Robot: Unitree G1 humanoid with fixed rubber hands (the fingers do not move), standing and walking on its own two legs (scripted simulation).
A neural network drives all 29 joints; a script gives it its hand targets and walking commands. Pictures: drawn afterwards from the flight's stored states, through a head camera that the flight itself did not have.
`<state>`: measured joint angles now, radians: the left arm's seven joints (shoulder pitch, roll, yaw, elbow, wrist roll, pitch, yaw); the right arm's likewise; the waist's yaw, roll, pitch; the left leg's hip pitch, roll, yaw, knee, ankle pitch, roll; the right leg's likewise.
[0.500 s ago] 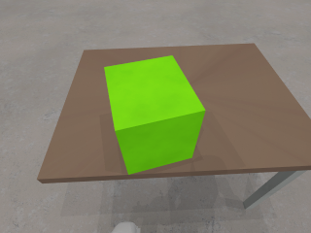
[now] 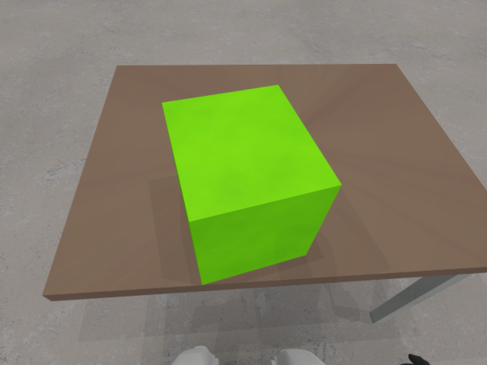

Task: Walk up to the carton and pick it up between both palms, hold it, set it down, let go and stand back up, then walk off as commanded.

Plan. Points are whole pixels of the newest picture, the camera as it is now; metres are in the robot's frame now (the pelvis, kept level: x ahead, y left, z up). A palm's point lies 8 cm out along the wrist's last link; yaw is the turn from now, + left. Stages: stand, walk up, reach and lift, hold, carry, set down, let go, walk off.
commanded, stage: walk up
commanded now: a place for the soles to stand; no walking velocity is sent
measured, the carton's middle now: (240, 185) +0.41 +0.02 +0.03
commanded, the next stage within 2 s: none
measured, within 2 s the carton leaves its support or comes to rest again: neither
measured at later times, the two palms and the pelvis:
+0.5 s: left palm out of the picture +0.01 +0.30 -0.12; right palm out of the picture +0.03 -0.30 -0.11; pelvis -0.05 +0.00 -0.01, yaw +2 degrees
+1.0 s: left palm out of the picture +0.01 +0.30 -0.12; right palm out of the picture +0.03 -0.29 -0.11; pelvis -0.06 +0.01 -0.01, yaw +2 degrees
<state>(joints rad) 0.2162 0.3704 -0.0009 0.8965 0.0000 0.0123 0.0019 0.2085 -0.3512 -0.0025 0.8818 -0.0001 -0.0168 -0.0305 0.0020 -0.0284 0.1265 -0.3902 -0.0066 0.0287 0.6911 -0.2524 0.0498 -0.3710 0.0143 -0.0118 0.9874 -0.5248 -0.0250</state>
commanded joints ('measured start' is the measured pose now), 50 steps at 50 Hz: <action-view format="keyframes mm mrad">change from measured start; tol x32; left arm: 1 105 167 109 -18 8 -10 21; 50 -105 216 103 -34 3 -46 2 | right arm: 1 -99 -271 -79 -92 -5 16 0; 50 -79 -273 -61 26 -2 -55 1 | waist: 1 43 217 -92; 50 34 55 -166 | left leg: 1 -72 211 -275 -161 162 135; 7 -65 -41 -218 447 -319 -22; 19 263 44 -232 -241 5 20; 21 276 279 -612 -217 272 186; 28 33 -18 -120 58 -78 -4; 34 15 203 -579 -297 -158 130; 50 -9 118 -401 -156 145 72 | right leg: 1 175 -33 -10 -328 166 10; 6 -65 -435 525 -695 168 -215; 20 -59 -87 71 -130 301 -19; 28 142 -301 295 -555 207 -175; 50 190 -109 96 -359 285 -44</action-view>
